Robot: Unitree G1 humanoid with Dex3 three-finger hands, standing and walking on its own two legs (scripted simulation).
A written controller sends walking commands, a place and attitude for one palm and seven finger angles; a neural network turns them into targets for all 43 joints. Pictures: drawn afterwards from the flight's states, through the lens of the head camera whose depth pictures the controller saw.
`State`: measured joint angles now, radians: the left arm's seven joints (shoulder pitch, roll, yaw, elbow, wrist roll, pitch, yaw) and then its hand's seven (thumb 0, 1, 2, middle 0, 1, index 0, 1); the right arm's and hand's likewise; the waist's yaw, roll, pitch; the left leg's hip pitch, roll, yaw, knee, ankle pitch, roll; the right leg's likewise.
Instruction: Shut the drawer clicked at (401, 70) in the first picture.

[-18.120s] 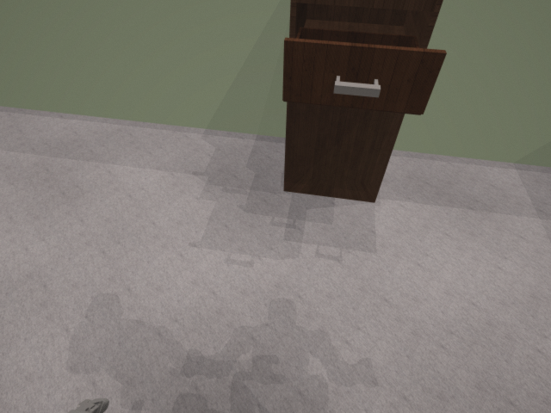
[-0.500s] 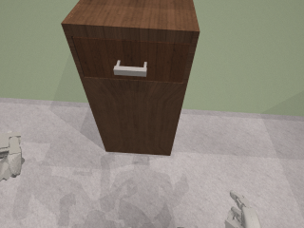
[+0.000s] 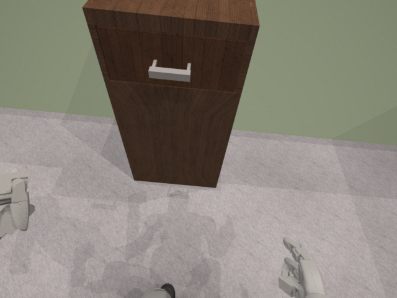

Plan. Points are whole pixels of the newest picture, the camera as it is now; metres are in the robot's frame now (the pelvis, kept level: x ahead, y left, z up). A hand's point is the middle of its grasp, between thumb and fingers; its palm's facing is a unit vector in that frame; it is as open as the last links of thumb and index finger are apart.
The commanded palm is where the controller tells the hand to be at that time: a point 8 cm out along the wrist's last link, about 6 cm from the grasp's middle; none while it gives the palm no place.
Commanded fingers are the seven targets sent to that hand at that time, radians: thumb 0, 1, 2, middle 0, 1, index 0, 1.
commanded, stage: step back with the hand held close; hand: left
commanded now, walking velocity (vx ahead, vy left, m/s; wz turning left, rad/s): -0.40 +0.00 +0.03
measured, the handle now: (171, 69) +0.71 +0.16 +0.03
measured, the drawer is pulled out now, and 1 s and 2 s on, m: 0.00 0.00 0.00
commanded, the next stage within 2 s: stop stepping back and stand still in 0.32 s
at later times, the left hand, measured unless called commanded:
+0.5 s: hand out of the picture +0.03 +0.22 +0.17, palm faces +0.32 -0.81 -0.49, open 3.3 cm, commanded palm -0.02 +0.27 +0.18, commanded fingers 0.00 0.90 0.90 -1.40 -1.60 -1.40 -1.60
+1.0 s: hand out of the picture -0.02 +0.25 +0.16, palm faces +0.41 -0.81 -0.42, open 3.3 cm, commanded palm -0.07 +0.29 +0.18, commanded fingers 0.00 0.90 0.90 -1.40 -1.60 -1.40 -1.60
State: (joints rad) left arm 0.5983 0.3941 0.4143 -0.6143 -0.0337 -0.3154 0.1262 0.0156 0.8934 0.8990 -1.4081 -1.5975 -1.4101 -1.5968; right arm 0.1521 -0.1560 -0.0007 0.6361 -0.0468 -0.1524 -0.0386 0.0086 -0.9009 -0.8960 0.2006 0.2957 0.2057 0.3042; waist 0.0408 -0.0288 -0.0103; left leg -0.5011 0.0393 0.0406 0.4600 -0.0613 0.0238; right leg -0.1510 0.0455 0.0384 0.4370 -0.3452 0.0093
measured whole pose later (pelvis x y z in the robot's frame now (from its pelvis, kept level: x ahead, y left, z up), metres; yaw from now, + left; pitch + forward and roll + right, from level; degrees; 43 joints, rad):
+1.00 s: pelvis -0.20 +0.01 +0.00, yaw +1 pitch -2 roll -1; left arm 0.61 0.36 0.35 -0.51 -0.02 -0.22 0.14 0.01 0.89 0.90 -1.41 -1.60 -1.41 -1.60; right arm 0.27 -0.20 0.01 0.66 -0.01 -0.11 -0.06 0.01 -0.90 -0.90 0.20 0.30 0.21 0.30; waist 0.00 0.01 -0.03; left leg -0.32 0.01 0.02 0.65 -0.33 0.03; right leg -0.22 0.05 -0.02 0.49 -0.25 -0.04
